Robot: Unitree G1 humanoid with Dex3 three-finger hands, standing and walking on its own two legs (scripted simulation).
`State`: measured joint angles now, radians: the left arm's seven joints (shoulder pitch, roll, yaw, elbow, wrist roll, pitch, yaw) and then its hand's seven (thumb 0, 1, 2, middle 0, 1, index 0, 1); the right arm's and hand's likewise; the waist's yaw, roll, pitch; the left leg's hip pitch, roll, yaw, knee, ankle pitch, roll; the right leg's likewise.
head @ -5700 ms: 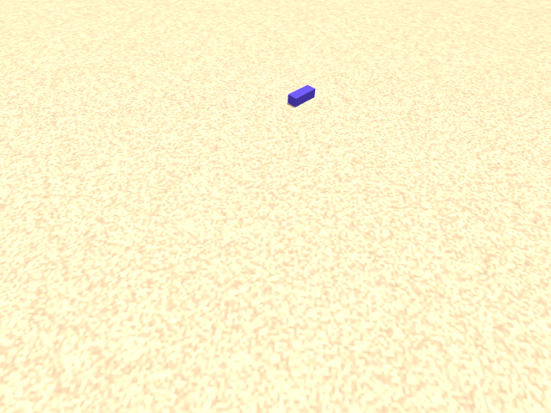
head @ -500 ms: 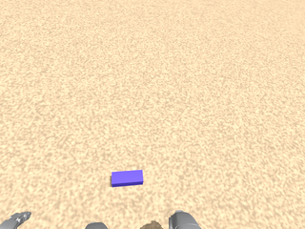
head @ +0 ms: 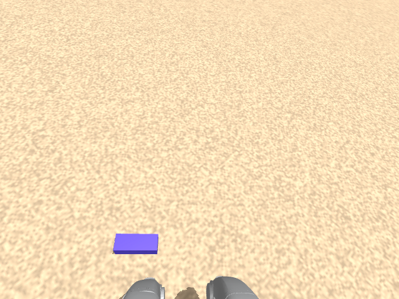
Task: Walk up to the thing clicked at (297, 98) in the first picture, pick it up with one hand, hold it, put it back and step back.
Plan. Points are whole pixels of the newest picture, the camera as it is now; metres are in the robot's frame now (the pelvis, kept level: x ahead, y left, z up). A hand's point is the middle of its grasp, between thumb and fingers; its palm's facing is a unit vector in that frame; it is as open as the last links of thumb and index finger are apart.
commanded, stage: walk up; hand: left
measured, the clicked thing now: (136, 244) +0.40 +0.22 -0.71
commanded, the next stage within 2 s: none
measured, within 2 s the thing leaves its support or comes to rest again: neither
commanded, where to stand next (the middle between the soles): +0.08 -0.08 m, yaw +3 degrees
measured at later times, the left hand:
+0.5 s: hand out of the picture +0.06 +0.14 -0.12, palm faces +0.09 -0.88 -0.46, open 7.4 cm
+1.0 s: hand out of the picture +0.12 +0.20 -0.15, palm faces +0.12 -0.89 -0.44, open 7.3 cm
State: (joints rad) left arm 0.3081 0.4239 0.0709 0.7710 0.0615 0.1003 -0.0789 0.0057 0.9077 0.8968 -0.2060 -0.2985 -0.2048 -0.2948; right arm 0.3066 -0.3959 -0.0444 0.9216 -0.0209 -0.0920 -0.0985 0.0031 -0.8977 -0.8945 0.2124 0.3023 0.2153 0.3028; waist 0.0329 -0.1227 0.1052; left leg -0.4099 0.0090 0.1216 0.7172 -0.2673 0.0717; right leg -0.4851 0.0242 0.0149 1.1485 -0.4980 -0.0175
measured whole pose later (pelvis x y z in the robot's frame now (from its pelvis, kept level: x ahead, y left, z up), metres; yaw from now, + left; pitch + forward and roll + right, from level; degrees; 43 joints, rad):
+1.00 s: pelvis +0.08 -0.10 +0.00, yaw +7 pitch -2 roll -1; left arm 0.20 0.43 0.03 0.92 -0.01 -0.04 0.05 0.00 0.91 0.90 -0.21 -0.30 -0.21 -0.30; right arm 0.08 -0.38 -0.04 0.88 -0.01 0.03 0.02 0.00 -0.90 -0.90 0.21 0.30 0.21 0.30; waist 0.01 0.00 0.13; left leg -0.38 0.00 0.02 0.80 -0.38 0.04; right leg -0.36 -0.04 -0.05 0.76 -0.36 0.00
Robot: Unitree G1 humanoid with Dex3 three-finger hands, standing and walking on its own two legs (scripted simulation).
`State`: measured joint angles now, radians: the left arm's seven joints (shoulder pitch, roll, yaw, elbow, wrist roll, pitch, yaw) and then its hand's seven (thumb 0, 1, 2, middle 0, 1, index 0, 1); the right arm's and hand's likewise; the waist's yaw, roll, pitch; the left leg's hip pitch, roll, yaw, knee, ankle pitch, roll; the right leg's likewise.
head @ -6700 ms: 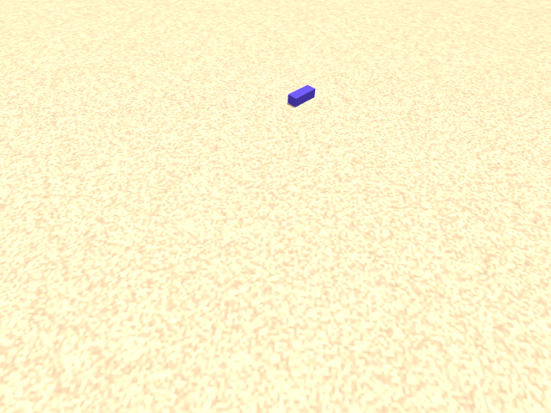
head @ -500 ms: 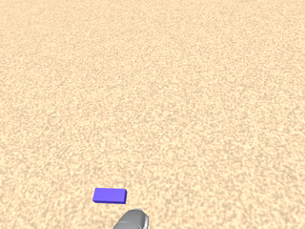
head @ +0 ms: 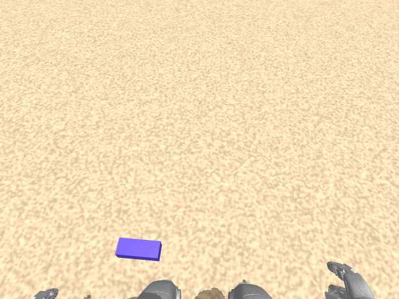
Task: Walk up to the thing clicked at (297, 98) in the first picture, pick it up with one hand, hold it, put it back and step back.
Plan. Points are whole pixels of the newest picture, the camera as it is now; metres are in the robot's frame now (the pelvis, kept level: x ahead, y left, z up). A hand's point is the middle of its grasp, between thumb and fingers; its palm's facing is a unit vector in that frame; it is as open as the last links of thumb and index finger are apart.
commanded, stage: walk up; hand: left
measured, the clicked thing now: (139, 249) +0.36 +0.27 -0.71
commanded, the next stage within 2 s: stand in 1.46 s
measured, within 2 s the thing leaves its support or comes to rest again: neither
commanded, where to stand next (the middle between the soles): +0.00 +0.01 m, yaw -4 degrees
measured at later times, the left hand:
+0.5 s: hand out of the picture +0.09 +0.28 -0.13, palm faces -0.04 -0.94 -0.34, open 7.4 cm
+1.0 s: hand out of the picture +0.08 +0.26 -0.12, palm faces -0.03 -0.94 -0.34, open 7.4 cm
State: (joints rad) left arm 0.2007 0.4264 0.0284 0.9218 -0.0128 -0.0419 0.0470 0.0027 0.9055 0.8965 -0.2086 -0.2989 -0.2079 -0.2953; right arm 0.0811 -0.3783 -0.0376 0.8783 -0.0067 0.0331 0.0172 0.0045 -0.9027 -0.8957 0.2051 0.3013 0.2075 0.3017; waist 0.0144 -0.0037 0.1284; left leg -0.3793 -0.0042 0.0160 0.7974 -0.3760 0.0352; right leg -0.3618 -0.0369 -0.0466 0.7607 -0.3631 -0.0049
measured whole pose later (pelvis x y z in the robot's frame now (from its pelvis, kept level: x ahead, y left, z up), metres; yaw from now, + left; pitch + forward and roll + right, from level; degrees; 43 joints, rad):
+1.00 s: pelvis +0.00 +0.00 +0.04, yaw -2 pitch -2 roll +0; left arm 0.09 0.35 0.01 1.17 0.01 -0.02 -0.01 0.00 0.91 0.90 -0.21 -0.30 -0.21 -0.30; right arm 0.04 -0.35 -0.02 1.16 -0.01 0.00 0.02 0.01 -0.91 -0.90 0.20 0.30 0.21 0.30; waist 0.02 0.00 0.07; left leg -0.12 0.01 0.05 0.32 -0.16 0.00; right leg -0.16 -0.03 -0.01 0.32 -0.12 0.02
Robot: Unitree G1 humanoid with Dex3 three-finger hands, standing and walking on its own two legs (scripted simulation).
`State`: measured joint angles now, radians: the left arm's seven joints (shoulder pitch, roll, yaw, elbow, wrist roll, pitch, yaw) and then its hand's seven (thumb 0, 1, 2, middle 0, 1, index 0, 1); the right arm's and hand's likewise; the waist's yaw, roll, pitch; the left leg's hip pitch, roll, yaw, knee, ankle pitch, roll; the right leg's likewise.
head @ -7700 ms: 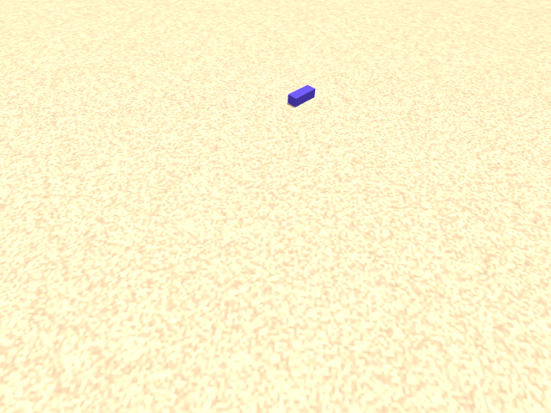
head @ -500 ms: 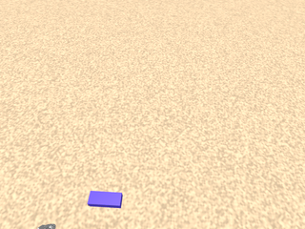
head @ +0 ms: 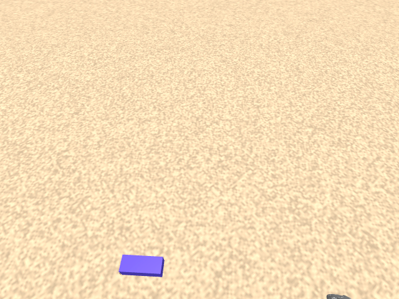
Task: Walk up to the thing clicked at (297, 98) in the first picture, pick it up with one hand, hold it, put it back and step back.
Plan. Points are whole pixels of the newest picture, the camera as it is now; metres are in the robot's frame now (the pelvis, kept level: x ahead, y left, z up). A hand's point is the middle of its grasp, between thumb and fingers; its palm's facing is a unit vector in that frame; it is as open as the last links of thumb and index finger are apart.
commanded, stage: walk up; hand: left
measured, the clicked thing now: (142, 265) +0.35 +0.28 -0.75
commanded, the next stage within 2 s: stand in 0.46 s
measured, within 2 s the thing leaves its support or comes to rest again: neither
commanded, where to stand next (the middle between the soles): +0.00 +0.01 m, yaw -2 degrees
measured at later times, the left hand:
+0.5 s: hand out of the picture +0.11 +0.25 -0.16, palm faces -0.02 -0.94 -0.33, open 7.3 cm
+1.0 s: hand out of the picture +0.10 +0.25 -0.16, palm faces -0.01 -0.94 -0.33, open 7.4 cm
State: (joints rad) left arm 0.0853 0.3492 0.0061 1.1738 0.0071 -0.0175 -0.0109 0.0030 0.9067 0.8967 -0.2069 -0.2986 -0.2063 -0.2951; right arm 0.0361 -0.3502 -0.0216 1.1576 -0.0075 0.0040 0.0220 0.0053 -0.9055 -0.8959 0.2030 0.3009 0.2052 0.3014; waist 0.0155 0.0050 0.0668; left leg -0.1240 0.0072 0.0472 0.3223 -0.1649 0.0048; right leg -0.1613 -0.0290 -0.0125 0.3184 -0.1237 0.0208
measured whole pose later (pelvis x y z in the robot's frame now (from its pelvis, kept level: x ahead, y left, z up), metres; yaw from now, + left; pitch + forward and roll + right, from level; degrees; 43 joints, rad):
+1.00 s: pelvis +0.03 +0.00 +0.00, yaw +0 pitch -2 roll +0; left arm 0.11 0.35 0.00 1.14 0.01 -0.01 -0.01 0.00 0.91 0.90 -0.21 -0.30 -0.21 -0.30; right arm 0.08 -0.34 -0.01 1.15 -0.01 -0.01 0.01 0.01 -0.91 -0.90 0.20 0.30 0.21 0.30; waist 0.00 -0.01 0.04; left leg -0.07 0.01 0.04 0.30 -0.19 0.00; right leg -0.12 -0.03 -0.02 0.31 -0.16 0.02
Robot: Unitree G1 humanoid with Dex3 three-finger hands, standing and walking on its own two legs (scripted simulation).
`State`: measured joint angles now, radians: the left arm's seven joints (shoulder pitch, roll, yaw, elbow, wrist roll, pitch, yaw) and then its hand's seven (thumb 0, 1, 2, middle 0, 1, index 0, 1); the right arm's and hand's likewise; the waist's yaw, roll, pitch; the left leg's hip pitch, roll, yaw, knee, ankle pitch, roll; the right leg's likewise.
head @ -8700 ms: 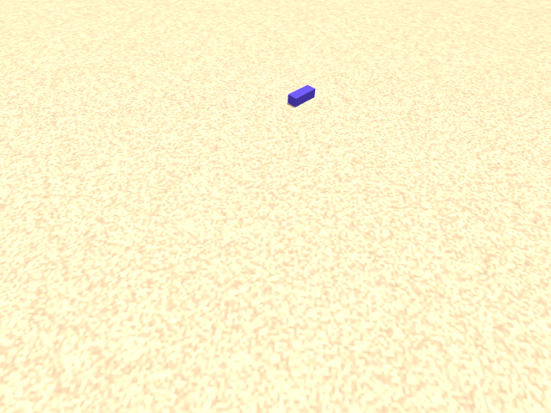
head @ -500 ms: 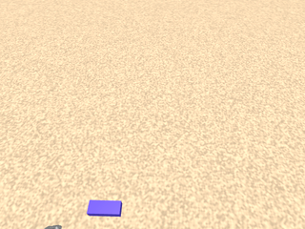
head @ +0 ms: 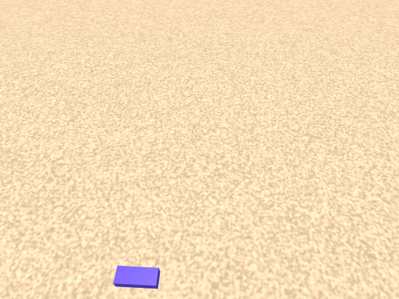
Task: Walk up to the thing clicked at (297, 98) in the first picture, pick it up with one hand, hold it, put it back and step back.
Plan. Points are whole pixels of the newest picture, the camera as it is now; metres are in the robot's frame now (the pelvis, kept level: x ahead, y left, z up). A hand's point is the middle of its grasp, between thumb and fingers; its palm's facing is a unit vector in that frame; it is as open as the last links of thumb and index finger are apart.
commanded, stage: stand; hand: left
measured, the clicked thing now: (137, 277) +0.33 +0.28 -0.75
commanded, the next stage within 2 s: none
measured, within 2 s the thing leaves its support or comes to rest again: neither
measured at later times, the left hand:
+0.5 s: hand out of the picture +0.08 +0.25 -0.15, palm faces -0.01 -0.94 -0.34, open 7.3 cm
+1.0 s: hand out of the picture +0.07 +0.24 -0.16, palm faces -0.01 -0.94 -0.34, open 7.4 cm
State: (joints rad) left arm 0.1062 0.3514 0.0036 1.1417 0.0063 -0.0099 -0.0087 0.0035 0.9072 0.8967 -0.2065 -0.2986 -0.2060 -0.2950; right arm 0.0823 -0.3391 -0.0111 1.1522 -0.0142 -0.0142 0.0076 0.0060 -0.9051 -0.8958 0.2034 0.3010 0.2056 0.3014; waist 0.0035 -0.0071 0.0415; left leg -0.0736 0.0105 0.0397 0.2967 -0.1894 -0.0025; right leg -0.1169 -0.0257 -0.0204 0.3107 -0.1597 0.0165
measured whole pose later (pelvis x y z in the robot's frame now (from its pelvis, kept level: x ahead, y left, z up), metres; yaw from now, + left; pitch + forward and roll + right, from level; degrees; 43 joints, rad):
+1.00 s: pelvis +0.00 -0.01 +0.00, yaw +0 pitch -2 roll +0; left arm 0.11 0.36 0.00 1.13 0.01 -0.01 -0.01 0.00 0.91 0.90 -0.21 -0.30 -0.21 -0.30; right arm 0.12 -0.35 -0.01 1.14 -0.02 -0.01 0.01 0.01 -0.91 -0.90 0.20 0.30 0.21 0.30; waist 0.00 0.00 0.04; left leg -0.07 0.03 0.03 0.30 -0.19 -0.02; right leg -0.11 -0.01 -0.03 0.31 -0.16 0.00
